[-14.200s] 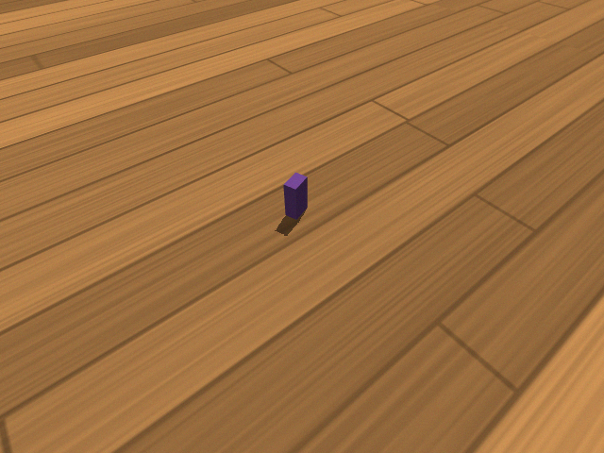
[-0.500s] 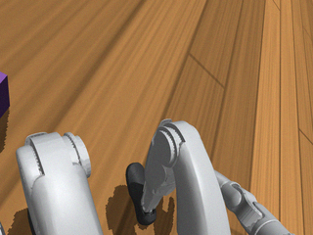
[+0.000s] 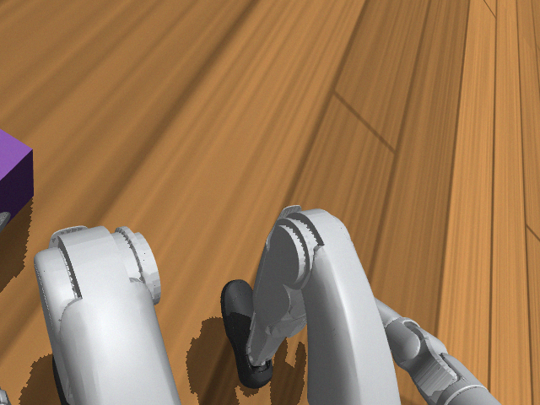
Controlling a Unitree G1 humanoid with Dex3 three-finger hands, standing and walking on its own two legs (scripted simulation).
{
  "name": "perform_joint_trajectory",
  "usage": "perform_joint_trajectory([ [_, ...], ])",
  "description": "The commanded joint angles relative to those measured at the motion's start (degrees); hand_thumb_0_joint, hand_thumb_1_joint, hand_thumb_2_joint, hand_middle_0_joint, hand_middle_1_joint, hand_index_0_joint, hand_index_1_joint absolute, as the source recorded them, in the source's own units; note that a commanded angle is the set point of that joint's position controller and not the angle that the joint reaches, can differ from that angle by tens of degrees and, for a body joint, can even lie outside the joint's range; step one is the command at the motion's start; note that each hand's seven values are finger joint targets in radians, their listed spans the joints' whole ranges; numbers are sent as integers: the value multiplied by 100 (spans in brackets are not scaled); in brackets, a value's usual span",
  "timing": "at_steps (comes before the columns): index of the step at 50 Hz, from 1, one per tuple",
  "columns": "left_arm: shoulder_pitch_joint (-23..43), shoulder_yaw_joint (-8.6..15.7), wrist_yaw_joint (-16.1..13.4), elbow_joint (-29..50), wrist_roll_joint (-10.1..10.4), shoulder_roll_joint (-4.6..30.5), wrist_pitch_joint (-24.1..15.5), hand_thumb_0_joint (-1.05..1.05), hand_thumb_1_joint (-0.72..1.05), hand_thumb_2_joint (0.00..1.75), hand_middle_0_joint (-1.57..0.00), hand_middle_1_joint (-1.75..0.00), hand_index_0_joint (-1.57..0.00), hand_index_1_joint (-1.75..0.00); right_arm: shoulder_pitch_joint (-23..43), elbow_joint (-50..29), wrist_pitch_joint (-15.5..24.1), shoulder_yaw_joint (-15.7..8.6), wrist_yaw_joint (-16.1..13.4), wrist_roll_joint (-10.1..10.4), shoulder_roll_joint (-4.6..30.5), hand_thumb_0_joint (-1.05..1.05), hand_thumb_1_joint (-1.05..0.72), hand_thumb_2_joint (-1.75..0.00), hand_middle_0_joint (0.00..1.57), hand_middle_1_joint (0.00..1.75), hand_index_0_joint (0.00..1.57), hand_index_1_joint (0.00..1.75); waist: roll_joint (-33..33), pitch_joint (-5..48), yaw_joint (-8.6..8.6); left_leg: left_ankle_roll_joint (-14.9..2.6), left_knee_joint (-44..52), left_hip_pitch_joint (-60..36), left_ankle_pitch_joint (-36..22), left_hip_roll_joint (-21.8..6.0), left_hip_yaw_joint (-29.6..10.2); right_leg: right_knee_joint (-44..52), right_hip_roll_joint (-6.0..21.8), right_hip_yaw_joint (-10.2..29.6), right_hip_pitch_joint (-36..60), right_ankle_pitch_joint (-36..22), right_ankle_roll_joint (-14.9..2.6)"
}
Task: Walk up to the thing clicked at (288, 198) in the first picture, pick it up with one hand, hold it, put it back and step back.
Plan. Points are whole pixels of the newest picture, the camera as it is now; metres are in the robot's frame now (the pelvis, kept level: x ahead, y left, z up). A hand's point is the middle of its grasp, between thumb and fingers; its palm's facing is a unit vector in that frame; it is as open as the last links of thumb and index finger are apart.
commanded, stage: settle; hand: left
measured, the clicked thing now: out of the picture +0.39 +0.29 -0.19
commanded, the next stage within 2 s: lift in 1.78 s
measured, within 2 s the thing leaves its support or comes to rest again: leaves its support in 0.10 s
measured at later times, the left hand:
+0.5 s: hand out of the picture +0.33 +0.34 -0.06, palm faces +0.47 -0.88 -0.04, open 10.4 cm
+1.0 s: hand out of the picture +0.34 +0.32 +0.01, palm faces +0.45 -0.89 -0.08, open 10.4 cm
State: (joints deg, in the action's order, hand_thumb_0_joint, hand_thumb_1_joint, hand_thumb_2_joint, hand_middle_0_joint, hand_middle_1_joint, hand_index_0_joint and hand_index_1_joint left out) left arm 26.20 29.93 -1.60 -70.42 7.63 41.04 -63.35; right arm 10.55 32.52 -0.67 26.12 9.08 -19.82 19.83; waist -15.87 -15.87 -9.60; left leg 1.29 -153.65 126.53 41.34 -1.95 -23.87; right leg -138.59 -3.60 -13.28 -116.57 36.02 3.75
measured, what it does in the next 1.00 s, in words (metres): rises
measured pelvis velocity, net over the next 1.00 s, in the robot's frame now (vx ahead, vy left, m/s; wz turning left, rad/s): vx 0.02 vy -0.02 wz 0.17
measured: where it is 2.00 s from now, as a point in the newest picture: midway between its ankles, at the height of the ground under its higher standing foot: (183, 382)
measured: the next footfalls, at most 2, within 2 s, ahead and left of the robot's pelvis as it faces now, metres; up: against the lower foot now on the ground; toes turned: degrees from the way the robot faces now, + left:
none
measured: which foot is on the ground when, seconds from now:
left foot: down 0.00-1.00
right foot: down 0.00-1.00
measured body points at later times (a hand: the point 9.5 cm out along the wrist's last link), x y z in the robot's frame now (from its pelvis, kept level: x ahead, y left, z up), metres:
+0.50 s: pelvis +0.00 -0.01 +0.03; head +0.17 +0.16 +0.41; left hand +0.30 +0.38 -0.06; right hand +0.24 -0.22 -0.03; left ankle +0.08 +0.13 -0.25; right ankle +0.14 -0.13 -0.25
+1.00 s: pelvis +0.02 -0.02 +0.05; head +0.20 +0.08 +0.45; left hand +0.31 +0.37 +0.02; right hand +0.23 -0.25 -0.06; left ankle +0.08 +0.13 -0.25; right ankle +0.14 -0.13 -0.25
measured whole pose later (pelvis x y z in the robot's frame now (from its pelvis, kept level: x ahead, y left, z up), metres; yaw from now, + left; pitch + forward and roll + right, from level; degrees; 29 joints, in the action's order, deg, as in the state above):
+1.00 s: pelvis +0.02 -0.02 +0.05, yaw +10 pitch +28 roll -7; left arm 22.1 26.3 9.9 -42.9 9.8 23.5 -38.1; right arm -1.0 39.9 -1.8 3.3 4.7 -5.6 16.5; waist -1.7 3.4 -3.8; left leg 2.3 -138.0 127.4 39.5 -2.3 -10.3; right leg -133.7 1.3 -4.3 -122.5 39.7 1.4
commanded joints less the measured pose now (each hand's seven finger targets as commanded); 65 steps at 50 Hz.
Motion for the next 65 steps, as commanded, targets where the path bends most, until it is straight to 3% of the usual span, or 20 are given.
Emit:
perform_joint_trajectory([
  [1,942,63,7,1538,21,793,-363,0,28,133,-127,-136,-125,-140,-145,-166,-46,-925,-113,35,2006,0,-90,-90,20,30,20,30,3555,3613,-387,115,2268,-2553,-828,-294,817,887,-210,-568,1219,-1029,-445],
  [2,1151,217,-35,2065,30,1032,-368,0,27,132,-126,-136,-125,-140,-237,-101,-51,-990,-111,49,1989,0,-90,-90,20,30,20,30,3728,3780,-288,116,2284,-2612,-882,-286,859,862,-200,-521,1223,-1077,-460],
  [8,950,17,-80,2849,-25,686,15,0,27,132,-130,-141,-129,-143,-512,-39,-84,-1271,-98,182,1845,0,-91,-90,20,30,20,30,3969,4086,-255,131,2522,-2776,-979,-255,963,928,-139,-390,1153,-1176,-519],
  [9,980,122,-79,3085,-42,812,66,0,28,132,-131,-141,-130,-144,-461,-128,-79,-1369,-108,219,1904,0,-91,-90,20,30,20,30,4067,4143,-170,147,2567,-2863,-1043,-258,966,902,-116,-366,1077,-1217,-527],
  [11,838,-142,-9,3287,-40,495,262,0,24,133,-132,-143,-131,-146,-483,-185,-73,-1501,-114,301,1836,0,-91,-90,20,30,20,30,4077,4268,-154,120,2628,-2832,-908,-232,1031,969,-98,-292,975,-1112,-552],
  [15,828,-201,58,3283,43,154,581,0,22,133,-133,-145,-133,-148,-748,36,-73,-1677,-99,480,1696,0,-91,-90,20,30,20,30,3714,4086,-99,59,2788,-2501,-448,-185,1034,1059,-43,-246,740,-753,-521],
  [19,774,-465,239,3804,87,-83,884,0,23,133,-134,-146,-134,-148,-738,-143,-27,-1921,-134,678,1587,0,-90,-90,20,30,20,30,3674,4542,107,-4,2879,-2506,-388,-116,1232,1217,-31,-98,777,-695,-558],
  [22,674,-529,339,3389,96,-313,1143,0,22,135,-133,-148,-134,-150,-942,78,-45,-2054,-168,821,1506,0,-90,-90,20,30,20,30,3264,4295,82,-57,2960,-2216,-163,-79,1278,1333,-13,-49,604,-473,-549],
  [23,985,-544,355,3703,159,-346,1160,0,21,135,-135,-148,-135,-150,-919,17,-34,-2097,-179,870,1495,0,-89,-90,20,30,20,30,3267,4345,126,-66,2976,-2214,-103,-71,1301,1365,-3,-22,557,-449,-563],
  [25,1010,-372,375,3837,169,-188,1228,0,18,133,-132,-147,-133,-149,-942,-13,-35,-2145,-206,935,1435,0,-89,-90,20,30,20,30,3322,4617,277,-69,3044,-2334,-209,-50,1358,1354,29,43,613,-460,-570],
  [28,996,-359,486,4012,206,-255,1358,0,16,135,-133,-149,-134,-151,-967,-13,-38,-2274,-250,1037,1322,0,-89,-90,20,30,20,30,3216,4809,401,-106,3067,-2298,-183,-16,1527,1472,33,161,692,-388,-584],
  [31,1087,-417,584,4129,268,-419,1462,0,11,133,-132,-148,-132,-150,-1028,20,-20,-2383,-292,1129,1243,0,-89,-90,20,30,20,30,3159,4931,403,-131,3147,-2283,-140,16,1622,1563,62,243,682,-300,-592],
  [32,1039,-250,600,4065,282,-299,1502,0,10,134,-133,-149,-134,-151,-1114,115,-27,-2439,-317,1172,1246,0,-89,-90,20,30,20,30,3109,4888,446,-136,3207,-2296,-26,13,1613,1572,70,255,558,-199,-597],
  [36,987,-184,709,4209,314,-315,1602,0,6,132,-130,-147,-130,-149,-1261,172,-30,-2552,-371,1248,1129,0,-90,-90,20,30,20,30,3015,5281,561,-138,3229,-2420,-294,48,1749,1639,98,370,770,-295,-601],
  [38,1185,-206,816,4432,393,-380,1637,0,5,132,-131,-147,-131,-149,-1362,218,-25,-2591,-396,1289,1107,0,-90,-90,20,30,20,30,3004,5464,500,-143,3184,-2464,-581,54,1797,1646,124,431,917,-548,-595],
  [46,894,-25,1110,4169,455,-432,1944,0,2,132,-130,-146,-130,-149,-1600,324,-3,-2777,-505,1419,997,0,-90,-90,20,30,20,30,2565,5769,609,-198,3188,-2440,-961,75,1994,1892,205,631,1323,-779,-549],
  [50,1061,120,1164,4323,529,-410,2002,0,2,133,-131,-146,-131,-149,-1647,319,18,-2833,-548,1474,934,0,-90,-90,20,30,20,30,2472,5942,725,-208,3276,-2425,-906,84,2061,1995,224,696,1487,-681,-549],
  [51,811,118,1188,3912,527,-535,2067,0,3,133,-131,-146,-131,-149,-1617,342,25,-2803,-552,1502,897,0,-90,-90,20,30,20,30,2331,5686,685,-217,3319,-2337,-776,82,2053,2011,226,678,1328,-533,-551],
  [53,1225,137,1229,4427,553,-438,2034,0,4,133,-131,-146,-131,-149,-1668,325,48,-2863,-574,1502,909,0,-90,-90,20,30,20,30,2451,5862,703,-216,3360,-2393,-810,82,2089,2087,235,732,1462,-576,-553],
  [65,1488,172,1290,4418,468,-482,2145,0,3,135,-132,-147,-132,-150,-1779,408,162,-2945,-664,1528,804,0,-90,-90,20,30,20,30,2523,5885,700,-206,3667,-2747,-749,65,2130,2303,262,784,1419,-445,-582],
])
